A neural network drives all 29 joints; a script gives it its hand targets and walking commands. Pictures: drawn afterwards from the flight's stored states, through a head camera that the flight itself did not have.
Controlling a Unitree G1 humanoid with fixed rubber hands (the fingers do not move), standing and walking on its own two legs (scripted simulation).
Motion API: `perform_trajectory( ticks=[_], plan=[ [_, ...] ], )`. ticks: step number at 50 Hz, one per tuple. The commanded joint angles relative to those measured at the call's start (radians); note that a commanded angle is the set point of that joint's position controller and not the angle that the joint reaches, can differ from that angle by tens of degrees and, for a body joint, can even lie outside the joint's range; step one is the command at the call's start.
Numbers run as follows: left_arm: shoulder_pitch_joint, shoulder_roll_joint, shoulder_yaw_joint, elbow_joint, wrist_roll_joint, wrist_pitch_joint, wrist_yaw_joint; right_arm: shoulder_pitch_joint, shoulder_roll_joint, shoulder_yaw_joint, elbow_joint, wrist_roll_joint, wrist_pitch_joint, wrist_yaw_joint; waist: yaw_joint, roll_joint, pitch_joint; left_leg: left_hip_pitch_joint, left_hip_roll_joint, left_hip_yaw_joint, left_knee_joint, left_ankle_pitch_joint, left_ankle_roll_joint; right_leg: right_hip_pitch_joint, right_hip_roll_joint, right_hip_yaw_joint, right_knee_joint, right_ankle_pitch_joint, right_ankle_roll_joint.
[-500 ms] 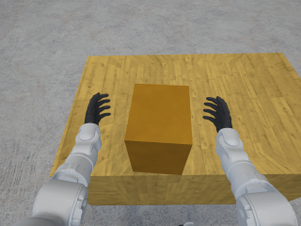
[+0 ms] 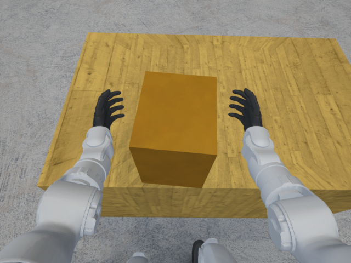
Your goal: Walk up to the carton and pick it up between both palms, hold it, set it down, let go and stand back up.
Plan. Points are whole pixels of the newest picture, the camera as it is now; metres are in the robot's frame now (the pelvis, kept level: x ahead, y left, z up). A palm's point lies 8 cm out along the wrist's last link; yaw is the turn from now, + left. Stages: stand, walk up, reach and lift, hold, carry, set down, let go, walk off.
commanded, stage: reach and lift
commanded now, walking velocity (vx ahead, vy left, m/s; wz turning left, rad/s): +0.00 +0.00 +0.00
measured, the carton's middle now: (175, 134) +0.44 +0.00 -0.06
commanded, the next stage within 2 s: none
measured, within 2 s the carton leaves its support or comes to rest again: neither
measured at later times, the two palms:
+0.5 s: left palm (112, 134) +0.44 +0.17 -0.05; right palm (229, 141) +0.42 -0.14 -0.06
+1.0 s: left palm (124, 142) +0.42 +0.14 -0.06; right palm (226, 146) +0.40 -0.13 -0.06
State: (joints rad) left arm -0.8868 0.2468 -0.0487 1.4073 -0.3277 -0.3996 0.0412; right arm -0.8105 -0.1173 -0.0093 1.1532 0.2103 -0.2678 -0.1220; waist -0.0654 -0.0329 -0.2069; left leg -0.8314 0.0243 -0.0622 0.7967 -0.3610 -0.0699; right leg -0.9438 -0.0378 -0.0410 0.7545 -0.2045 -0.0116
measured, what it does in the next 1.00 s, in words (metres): stands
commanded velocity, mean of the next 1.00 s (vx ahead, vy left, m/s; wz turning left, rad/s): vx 0.00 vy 0.00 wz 0.00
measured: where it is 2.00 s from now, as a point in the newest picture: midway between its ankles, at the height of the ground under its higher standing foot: outside the picture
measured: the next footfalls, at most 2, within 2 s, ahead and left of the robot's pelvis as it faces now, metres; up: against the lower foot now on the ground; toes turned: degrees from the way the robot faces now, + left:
none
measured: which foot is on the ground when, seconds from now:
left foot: down 0.00-1.00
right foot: down 0.00-1.00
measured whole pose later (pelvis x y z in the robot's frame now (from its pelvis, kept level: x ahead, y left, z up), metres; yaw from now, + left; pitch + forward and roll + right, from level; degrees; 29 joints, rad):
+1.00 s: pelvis -0.01 +0.02 -0.05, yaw -3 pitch +29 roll -1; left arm -0.93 0.08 0.15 1.48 -0.07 -0.56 0.11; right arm -0.86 -0.03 -0.21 1.35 -0.03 -0.51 -0.19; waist -0.01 0.01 -0.21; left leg -1.12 0.04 -0.04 1.13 -0.51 -0.05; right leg -1.22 -0.02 -0.01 1.02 -0.29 0.02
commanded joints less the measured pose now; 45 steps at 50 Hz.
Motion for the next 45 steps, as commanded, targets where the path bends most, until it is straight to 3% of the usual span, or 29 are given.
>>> perform_trajectory(
  ticks=[1,2,3,4,7,9,11,12,13,16,18,19,22,23,26,27,28,31,32,34,35,36,37,38,40,41,43,44,45],
  plan=[
    [-0.453,0.190,0.072,-0.074,0.050,-0.113,-0.020,-0.464,-0.071,-0.012,-0.166,-0.047,-0.105,-0.015,0.055,0.061,-0.826,-0.190,-0.096,0.144,-0.086,0.194,0.018,0.881,-0.002,0.098,0.044,0.329,0.041],
    [-0.512,0.190,0.082,-0.045,0.058,-0.108,-0.020,-0.479,-0.071,-0.026,-0.088,-0.065,-0.092,-0.024,0.012,0.093,-0.803,-0.213,-0.098,0.141,-0.095,0.119,0.019,0.836,-0.005,0.107,0.028,0.238,0.039],
    [-0.490,0.178,0.084,-0.012,0.060,-0.110,-0.024,-0.468,-0.082,-0.038,-0.070,-0.072,-0.089,-0.024,0.000,0.072,-0.719,-0.216,-0.093,0.138,-0.116,0.070,0.021,0.808,-0.006,0.093,0.014,0.176,0.038],
    [-0.488,0.152,0.067,-0.029,0.046,-0.120,-0.020,-0.501,-0.068,-0.036,-0.138,-0.085,-0.100,-0.025,0.011,0.059,-0.765,-0.220,-0.091,0.135,-0.117,0.071,0.020,0.828,-0.010,0.108,0.017,0.156,0.039],
    [-0.488,0.142,0.118,-0.016,0.081,-0.156,-0.006,-0.478,-0.071,-0.071,-0.091,-0.111,-0.141,-0.022,0.028,0.069,-0.743,-0.208,-0.078,0.131,-0.094,0.081,0.014,0.758,0.009,0.066,0.049,0.165,0.034],
    [-0.546,0.123,0.081,-0.020,0.046,-0.178,-0.003,-0.533,-0.074,-0.101,-0.090,-0.130,-0.151,-0.022,0.000,0.069,-0.819,-0.200,-0.081,0.131,-0.082,0.089,0.009,0.716,0.013,0.048,0.049,0.188,0.034],
    [-0.498,0.095,0.082,-0.093,0.068,-0.201,0.009,-0.476,-0.058,-0.092,-0.138,-0.134,-0.192,-0.026,0.012,0.091,-0.903,-0.127,-0.076,0.122,-0.051,0.196,-0.007,0.715,0.025,0.038,0.078,0.298,0.032],
    [-0.548,0.111,0.108,0.012,0.077,-0.203,0.010,-0.516,-0.067,-0.092,-0.073,-0.148,-0.198,-0.029,0.013,0.076,-0.898,-0.193,-0.079,0.125,-0.022,0.188,-0.002,0.676,0.024,0.036,0.092,0.289,0.034],
    [-0.505,0.081,0.076,-0.095,0.071,-0.223,0.018,-0.479,-0.061,-0.092,-0.133,-0.143,-0.224,-0.030,0.002,0.079,-0.998,-0.130,-0.076,0.114,0.000,0.257,-0.007,0.682,0.036,0.020,0.114,0.373,0.032],
    [-0.451,0.047,0.090,-0.156,0.094,-0.253,0.025,-0.399,-0.042,-0.076,-0.116,-0.137,-0.273,-0.022,0.019,0.100,-1.056,-0.049,-0.066,0.108,0.065,0.439,-0.038,0.653,0.055,0.002,0.169,0.491,0.036],
    [-0.435,0.063,0.148,-0.049,0.139,-0.236,0.018,-0.432,-0.073,-0.084,-0.022,-0.152,-0.291,-0.021,0.035,0.062,-1.006,-0.037,-0.060,0.106,0.084,0.492,-0.056,0.587,0.068,0.005,0.162,0.485,0.036],
    [-0.443,0.025,0.141,-0.092,0.173,-0.234,0.025,-0.434,-0.066,-0.108,0.001,-0.172,-0.307,-0.020,0.029,0.134,-1.052,0.028,-0.044,0.092,0.102,0.540,-0.074,0.523,0.077,-0.003,0.163,0.448,0.027],
    [-0.393,0.001,0.121,-0.135,0.166,-0.231,0.022,-0.383,-0.080,-0.104,-0.013,-0.160,-0.334,-0.014,0.016,0.076,-1.044,0.054,-0.052,0.085,0.149,0.596,-0.074,0.487,0.097,-0.031,0.177,0.487,0.024],
    [-0.396,0.005,0.138,-0.097,0.193,-0.239,0.022,-0.386,-0.055,-0.092,0.022,-0.152,-0.349,-0.013,0.044,0.103,-1.016,0.051,-0.052,0.090,0.152,0.565,-0.076,0.484,0.095,-0.018,0.177,0.469,0.021],
    [-0.384,-0.015,0.144,-0.094,0.184,-0.243,0.011,-0.411,-0.023,-0.075,0.004,-0.137,-0.367,-0.009,0.053,0.077,-0.998,0.041,-0.059,0.094,0.180,0.617,-0.078,0.485,0.095,-0.019,0.202,0.512,0.028],
    [-0.377,-0.028,0.126,-0.096,0.176,-0.252,0.007,-0.418,-0.007,-0.069,-0.027,-0.142,-0.380,-0.014,0.047,0.048,-1.031,0.005,-0.059,0.098,0.185,0.585,-0.071,0.528,0.091,-0.018,0.207,0.538,0.030],
    [-0.388,-0.029,0.135,-0.123,0.204,-0.256,0.015,-0.376,-0.005,-0.077,0.034,-0.151,-0.384,-0.014,0.037,0.071,-0.999,-0.005,-0.058,0.088,0.171,0.569,-0.073,0.518,0.095,-0.019,0.210,0.545,0.033],
    [-0.402,-0.055,0.141,-0.108,0.218,-0.253,0.027,-0.440,-0.010,-0.069,0.031,-0.141,-0.401,-0.013,0.065,0.085,-0.982,0.028,-0.052,0.089,0.200,0.573,-0.082,0.447,0.100,-0.018,0.210,0.489,0.021],
    [-0.436,-0.060,0.139,-0.134,0.214,-0.251,0.029,-0.477,-0.006,-0.099,0.008,-0.169,-0.397,-0.017,0.041,0.082,-1.010,0.003,-0.046,0.082,0.198,0.538,-0.072,0.446,0.095,-0.019,0.205,0.466,0.026],
    [-0.399,-0.101,0.150,-0.159,0.236,-0.258,0.034,-0.449,0.049,-0.080,0.030,-0.180,-0.405,-0.009,0.058,0.070,-0.989,0.039,-0.039,0.077,0.210,0.576,-0.073,0.424,0.103,-0.024,0.221,0.458,0.026],
    [-0.381,-0.122,0.134,-0.174,0.248,-0.262,0.040,-0.439,0.046,-0.099,0.016,-0.196,-0.414,-0.020,0.040,0.070,-1.014,0.057,-0.041,0.083,0.217,0.571,-0.084,0.408,0.113,-0.044,0.224,0.475,0.023],
    [-0.407,-0.098,0.151,-0.164,0.249,-0.256,0.038,-0.477,0.061,-0.077,-0.022,-0.194,-0.409,-0.015,0.076,0.052,-1.003,0.009,-0.051,0.088,0.218,0.533,-0.070,0.444,0.108,-0.025,0.224,0.457,0.021],
    [-0.464,-0.084,0.170,-0.174,0.267,-0.253,0.053,-0.495,0.032,-0.117,0.000,-0.217,-0.404,-0.020,0.063,0.085,-1.015,0.024,-0.045,0.086,0.206,0.496,-0.075,0.420,0.108,-0.030,0.210,0.399,0.025],
    [-0.421,-0.060,0.182,-0.125,0.273,-0.249,0.059,-0.446,0.052,-0.108,0.028,-0.217,-0.382,-0.024,0.082,0.052,-0.927,-0.035,-0.049,0.100,0.196,0.400,-0.065,0.431,0.101,-0.015,0.212,0.355,0.028],
    [-0.491,-0.091,0.163,-0.152,0.261,-0.254,0.059,-0.505,0.094,-0.119,0.005,-0.237,-0.361,-0.020,0.062,0.038,-0.933,-0.082,-0.052,0.099,0.182,0.319,-0.048,0.455,0.090,0.003,0.208,0.297,0.031],
    [-0.473,-0.054,0.202,-0.133,0.271,-0.248,0.065,-0.501,0.078,-0.125,0.004,-0.243,-0.347,-0.025,0.073,0.034,-0.904,-0.105,-0.051,0.114,0.180,0.267,-0.043,0.462,0.085,0.005,0.215,0.280,0.036],
    [-0.479,-0.082,0.201,-0.084,0.292,-0.234,0.069,-0.518,0.104,-0.154,0.040,-0.265,-0.322,-0.037,0.079,0.061,-0.890,-0.134,-0.048,0.112,0.162,0.220,-0.035,0.446,0.079,0.016,0.206,0.193,0.031],
    [-0.478,-0.076,0.209,-0.112,0.270,-0.235,0.067,-0.481,0.122,-0.135,0.032,-0.264,-0.313,-0.038,0.077,0.005,-0.870,-0.181,-0.058,0.122,0.181,0.194,-0.016,0.520,0.065,0.024,0.217,0.230,0.039],
    [-0.509,-0.085,0.182,-0.099,0.259,-0.232,0.064,-0.527,0.130,-0.145,0.001,-0.267,-0.305,-0.040,0.072,0.036,-0.893,-0.183,-0.060,0.125,0.176,0.173,-0.016,0.501,0.057,0.031,0.211,0.199,0.040]
  ],
)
